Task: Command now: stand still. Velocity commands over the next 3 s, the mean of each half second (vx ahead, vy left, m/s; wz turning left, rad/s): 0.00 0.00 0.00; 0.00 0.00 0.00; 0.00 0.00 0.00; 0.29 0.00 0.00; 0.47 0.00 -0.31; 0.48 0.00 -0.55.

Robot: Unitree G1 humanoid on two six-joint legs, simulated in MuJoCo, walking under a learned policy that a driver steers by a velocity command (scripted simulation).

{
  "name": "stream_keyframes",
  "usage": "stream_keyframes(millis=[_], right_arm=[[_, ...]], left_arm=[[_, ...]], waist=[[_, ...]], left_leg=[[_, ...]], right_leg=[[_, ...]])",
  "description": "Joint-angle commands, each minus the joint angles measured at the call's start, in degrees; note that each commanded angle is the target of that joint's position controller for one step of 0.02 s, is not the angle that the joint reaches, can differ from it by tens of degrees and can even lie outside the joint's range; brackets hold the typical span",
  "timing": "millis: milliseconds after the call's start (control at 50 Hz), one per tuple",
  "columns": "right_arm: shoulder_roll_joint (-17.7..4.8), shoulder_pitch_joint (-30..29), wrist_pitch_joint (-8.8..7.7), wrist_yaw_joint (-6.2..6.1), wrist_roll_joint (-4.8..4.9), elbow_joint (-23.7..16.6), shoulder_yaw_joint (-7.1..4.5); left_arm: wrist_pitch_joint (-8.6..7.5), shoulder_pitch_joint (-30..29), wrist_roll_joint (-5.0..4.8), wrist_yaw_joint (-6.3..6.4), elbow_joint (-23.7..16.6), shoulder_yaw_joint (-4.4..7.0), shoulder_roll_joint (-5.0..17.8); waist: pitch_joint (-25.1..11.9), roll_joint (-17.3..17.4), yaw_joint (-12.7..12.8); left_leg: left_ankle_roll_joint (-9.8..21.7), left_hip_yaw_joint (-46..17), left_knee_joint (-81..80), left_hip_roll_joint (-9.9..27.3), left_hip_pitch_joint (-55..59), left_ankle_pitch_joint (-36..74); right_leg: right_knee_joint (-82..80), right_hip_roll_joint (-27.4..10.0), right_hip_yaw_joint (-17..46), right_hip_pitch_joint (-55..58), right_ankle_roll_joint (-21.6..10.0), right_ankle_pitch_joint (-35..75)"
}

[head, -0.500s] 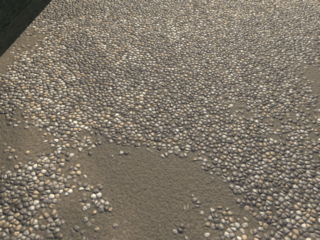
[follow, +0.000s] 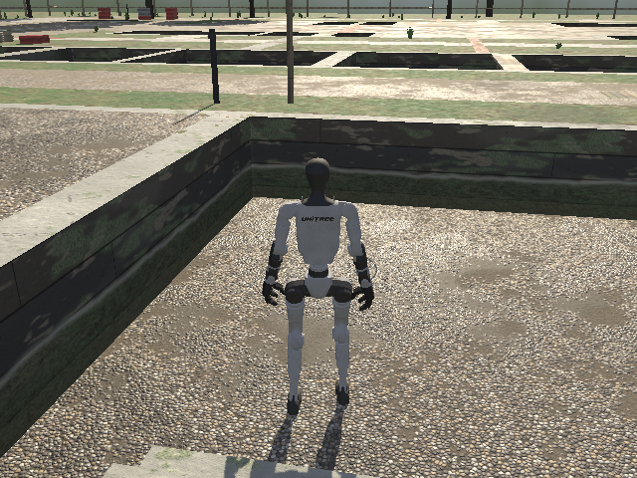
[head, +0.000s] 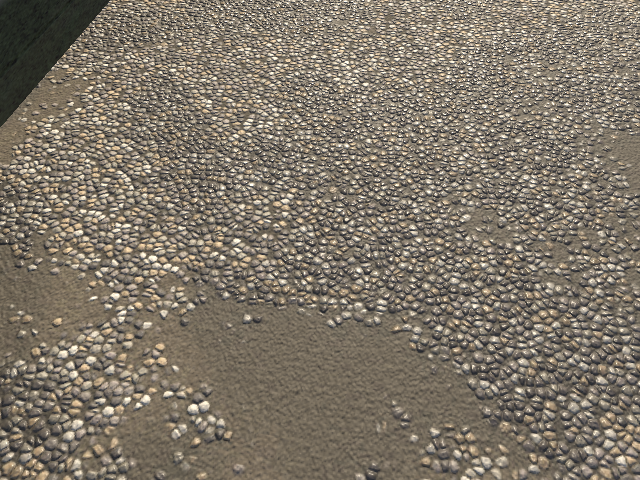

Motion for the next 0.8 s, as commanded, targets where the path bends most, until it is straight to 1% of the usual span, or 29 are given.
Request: stream_keyframes(millis=[20, 400, 800], right_arm=[[-5.45, 2.95, -0.33, -0.18, -0.04, -0.70, -0.84], [-4.43, 6.20, -0.28, -0.49, -0.15, 3.27, 0.43], [-3.44, 9.67, -0.45, -0.55, -0.10, 4.70, 1.19]], left_arm=[[-0.40, -0.33, -0.02, 0.23, -1.48, 0.93, 5.63], [-0.14, 1.36, 0.02, 0.36, 1.38, 0.34, 4.95], [-0.16, 3.56, -0.05, 0.43, 1.99, -0.34, 4.36]], waist=[[-2.15, 0.99, -0.07], [-0.30, 0.37, -0.01], [0.31, 0.40, -0.04]], left_leg=[[1.48, -0.77, -6.90, 1.60, -6.61, 11.09], [0.91, 0.52, -8.25, 0.88, -7.36, 6.57], [0.70, 1.11, -8.39, 0.68, -7.79, 5.83]], right_leg=[[-3.09, -1.49, 1.00, 7.75, -3.03, 11.73], [-4.91, -1.09, 1.07, 6.88, -2.92, 7.07], [-5.23, -0.87, 1.21, 6.04, -3.07, 5.95]])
